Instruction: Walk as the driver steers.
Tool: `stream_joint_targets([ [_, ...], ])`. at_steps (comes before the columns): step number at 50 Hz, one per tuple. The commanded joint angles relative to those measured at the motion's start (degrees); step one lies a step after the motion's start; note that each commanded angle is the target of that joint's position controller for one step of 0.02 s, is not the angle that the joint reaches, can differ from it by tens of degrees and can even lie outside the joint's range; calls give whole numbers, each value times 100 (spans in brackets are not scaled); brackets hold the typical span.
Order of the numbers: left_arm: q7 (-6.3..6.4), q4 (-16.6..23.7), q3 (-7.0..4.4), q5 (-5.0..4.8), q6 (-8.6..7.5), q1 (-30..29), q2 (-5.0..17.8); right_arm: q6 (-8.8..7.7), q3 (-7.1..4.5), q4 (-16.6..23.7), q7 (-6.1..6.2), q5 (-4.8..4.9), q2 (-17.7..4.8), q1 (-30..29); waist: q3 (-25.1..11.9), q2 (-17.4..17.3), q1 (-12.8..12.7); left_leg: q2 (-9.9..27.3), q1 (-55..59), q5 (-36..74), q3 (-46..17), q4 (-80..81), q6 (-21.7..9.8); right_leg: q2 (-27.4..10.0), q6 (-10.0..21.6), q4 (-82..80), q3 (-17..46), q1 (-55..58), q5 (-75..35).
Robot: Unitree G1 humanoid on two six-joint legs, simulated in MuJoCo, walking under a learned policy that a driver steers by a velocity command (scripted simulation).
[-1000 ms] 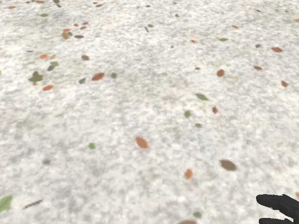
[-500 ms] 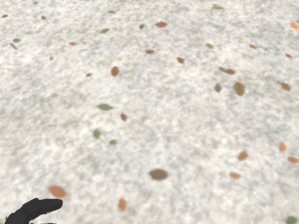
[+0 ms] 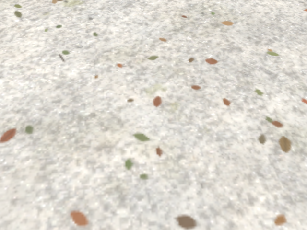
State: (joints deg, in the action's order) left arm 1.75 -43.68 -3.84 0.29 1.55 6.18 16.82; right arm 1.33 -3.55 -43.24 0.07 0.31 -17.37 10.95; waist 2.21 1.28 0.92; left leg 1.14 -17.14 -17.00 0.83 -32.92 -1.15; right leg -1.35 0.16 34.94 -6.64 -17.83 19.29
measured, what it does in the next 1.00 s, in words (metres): steps on the spot: right foot, then left foot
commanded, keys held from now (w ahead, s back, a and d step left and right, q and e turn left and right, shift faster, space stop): q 0.34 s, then no key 0.32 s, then w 0.06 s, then w+e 0.28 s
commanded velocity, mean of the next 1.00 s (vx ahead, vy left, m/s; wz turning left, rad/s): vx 0.09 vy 0.00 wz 0.23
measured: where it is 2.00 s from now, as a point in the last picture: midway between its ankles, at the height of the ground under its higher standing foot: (164, 176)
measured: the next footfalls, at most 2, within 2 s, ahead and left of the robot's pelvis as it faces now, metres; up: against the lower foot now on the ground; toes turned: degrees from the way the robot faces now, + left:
right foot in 0.42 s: +0.11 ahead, -0.12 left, +0.00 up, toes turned +20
left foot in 0.74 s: +0.00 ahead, +0.12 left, +0.00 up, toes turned +15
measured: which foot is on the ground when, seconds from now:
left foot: down 0.00-0.42, up 0.44-0.72, down 0.74-1.00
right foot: up 0.00-0.40, down 0.42-0.78, up 0.80-1.00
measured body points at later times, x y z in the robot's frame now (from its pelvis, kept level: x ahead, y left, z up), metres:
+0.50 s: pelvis +0.03 -0.02 +0.00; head +0.06 -0.03 +0.45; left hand +0.09 +0.29 -0.09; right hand +0.27 -0.25 -0.09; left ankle -0.02 +0.10 -0.70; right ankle +0.07 -0.13 -0.73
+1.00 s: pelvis +0.08 -0.01 +0.01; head +0.10 +0.00 +0.46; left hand +0.16 +0.29 -0.10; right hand +0.17 -0.28 -0.11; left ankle -0.04 +0.11 -0.73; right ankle +0.17 -0.12 -0.69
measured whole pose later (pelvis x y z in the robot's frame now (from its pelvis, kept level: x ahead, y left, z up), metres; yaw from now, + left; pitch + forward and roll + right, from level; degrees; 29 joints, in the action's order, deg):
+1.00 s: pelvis +0.08 -0.01 +0.01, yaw +12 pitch +1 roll +1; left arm -1.9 -46.8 -3.5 -1.6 -2.1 10.0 18.0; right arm -3.3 -3.5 -47.3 1.5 0.0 -15.4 21.0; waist 0.8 1.4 3.0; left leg 1.4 0.2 -16.4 2.3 -15.5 1.1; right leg -2.7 0.7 47.9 0.5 -30.3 15.3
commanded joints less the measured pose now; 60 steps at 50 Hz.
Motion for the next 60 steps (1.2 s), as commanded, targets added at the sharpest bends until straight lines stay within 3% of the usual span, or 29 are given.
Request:
stream_joint_targets([
  [1,19,627,-151,122,-139,-519,528,-139,-320,359,32,-162,-1254,660,-959,-1251,341,2029,1772,4729,-2758,1162,-1888,379,-301,2691,827,-1842,1912],
  [3,18,452,-203,-34,-108,-269,550,-230,-310,433,61,-47,-1086,174,-882,-670,48,1464,1798,4320,-2016,1001,-1365,179,-300,2957,1053,-2099,1181],
  [5,61,425,-234,-12,-86,-270,597,-175,-257,507,131,76,-949,-63,-859,-734,-64,1247,1592,4315,-1815,1015,-1187,140,-413,2803,1076,-1894,677],
  [14,-21,457,-184,-84,-160,-406,500,47,-350,681,219,37,-1152,-114,-796,-1034,50,944,1094,3319,-2244,973,-1152,376,-588,893,1119,-887,67],
  [18,-103,413,-216,-109,-252,-195,595,96,-331,761,188,66,-1094,-335,-772,-1169,-2,859,1034,3002,-2682,792,-1057,412,-457,32,1128,-403,24],
  [20,-159,287,-230,-90,-317,142,574,128,-270,803,220,115,-959,-500,-789,-1126,-206,611,827,2464,-2648,538,-770,361,-291,-1210,970,346,-1026],
  [21,-155,274,-262,-24,-330,199,711,119,-217,777,234,73,-798,-326,-820,-869,-154,377,484,1643,-2500,308,-511,-44,-119,-1491,1258,885,-1695],
  [22,-123,381,-293,91,-312,171,1041,89,-114,746,217,-83,-484,-10,-947,331,59,-256,-133,-60,-1782,-750,-182,-1165,318,-1633,2403,1448,-2831],
  [23,-145,316,-299,246,-304,157,1187,39,-165,887,228,-27,-624,8,-673,1414,157,-864,-1001,-2198,-1221,-1620,115,-2013,1425,-1690,3597,1214,-3583],
  [24,-151,380,-231,179,-345,59,940,9,-282,761,247,-64,-1059,95,-620,979,47,-557,-1111,-2200,-1280,-2683,329,-2169,1812,-1768,3663,1022,-3206],
  [25,-137,389,-185,113,-361,-82,785,20,-366,658,241,1,-1216,28,-486,687,49,-515,-1166,-1834,-1262,-3126,400,-1814,1611,-1716,3146,937,-2837],
  [27,-113,353,-113,-32,-351,-293,629,108,-329,527,279,-11,-954,22,-350,563,67,-436,-1202,-1297,-1272,-3173,574,-1341,1240,-1644,2513,933,-2401],
  [31,-59,148,-42,-2,-256,-151,556,79,-96,552,206,6,-373,-200,-499,834,-64,-170,-462,-953,-598,-1521,717,-891,1133,-1530,1756,1072,-2835],
  [33,-57,58,-77,-4,-187,58,725,48,-52,538,180,27,-336,-334,-571,946,-252,-136,-37,-838,-346,-628,700,-941,1176,-1443,1806,1129,-2977],
  [36,-87,-57,-47,-116,-151,223,773,40,-76,253,142,38,-408,64,-514,790,-108,-334,1064,323,27,1161,405,-756,936,-1606,1841,564,-476],
  [37,-110,-102,-29,-110,-188,361,771,23,-97,257,160,0,-551,85,-462,642,-127,-226,1529,238,-145,1019,222,-667,745,-1620,1934,50,239],
  [38,-155,-52,44,-48,-247,178,595,-2,-123,254,197,-29,-709,390,-458,266,44,286,1992,-35,-677,977,-63,-476,531,-1195,1810,-591,735],
  [39,-162,108,112,-99,-322,-37,282,-42,-259,64,162,-94,-1148,786,-372,-952,128,770,1724,-1615,-1447,1314,-554,291,179,-279,781,-1102,1004],
  [40,-162,242,104,-167,-399,-416,397,-127,-288,67,112,-108,-1196,931,-9,-1403,415,1467,1504,-2578,-2547,2197,-1031,408,31,635,457,-1530,928],
  [41,-158,366,9,-260,-436,-719,643,-243,-260,29,129,-178,-1074,973,509,-1442,542,1863,1348,-2567,-3067,2562,-1265,145,83,1510,806,-2128,1130],
  [42,-155,284,-58,-314,-447,-476,692,-365,-216,5,162,-172,-913,938,617,-1308,394,1873,1514,-2280,-3010,2558,-1262,16,159,2115,1056,-2489,1154],
  [45,-251,165,-60,-269,-517,-238,505,-548,-157,-33,196,-16,-598,798,527,-922,259,1641,2158,-768,-1945,2571,-910,-246,259,2054,1295,-2932,231],
  [50,-457,305,93,-155,-448,-477,218,-578,-273,-37,135,4,-840,650,261,-872,297,1290,1364,502,-411,2589,-731,-281,-36,820,592,-1517,-747],
  [53,-487,452,85,-165,-364,-517,392,-568,-354,-115,86,97,-1014,758,377,-848,253,1503,1183,320,-195,2492,-703,-225,110,475,401,-1103,-707],
  [55,-487,424,21,-163,-341,-165,516,-529,-376,-110,73,133,-1080,640,334,-722,-50,1534,1062,1068,76,1988,-579,-26,352,193,170,-514,-708],
  [57,-425,30,-293,-213,-311,1284,1008,-504,-274,-57,88,38,-833,708,-546,-270,-733,1060,515,2960,788,-243,-198,444,688,-19,70,1503,-669],
  [58,-305,-57,-491,-233,-279,2085,1676,-536,-129,232,109,-122,-458,719,-1042,1011,-957,510,-1099,1438,1022,-2563,292,-726,1343,-680,2324,2879,220],
  [59,-353,93,-428,-207,-382,2035,1901,-698,17,479,102,-89,-102,832,-1753,1664,-643,-376,-2353,-1709,-163,-3861,392,-1744,2127,-2098,5503,3526,1851],
  [60,-382,159,-287,-175,-497,1730,1411,-818,-110,498,44,177,-688,340,-1191,894,-790,-45,-2939,-1300,-666,-4325,250,-1830,1926,-2462,5310,3156,2073],
])
Over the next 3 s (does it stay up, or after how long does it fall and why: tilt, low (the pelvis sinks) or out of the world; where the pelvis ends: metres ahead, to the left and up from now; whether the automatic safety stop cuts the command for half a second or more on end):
stays up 1.03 0.04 0.00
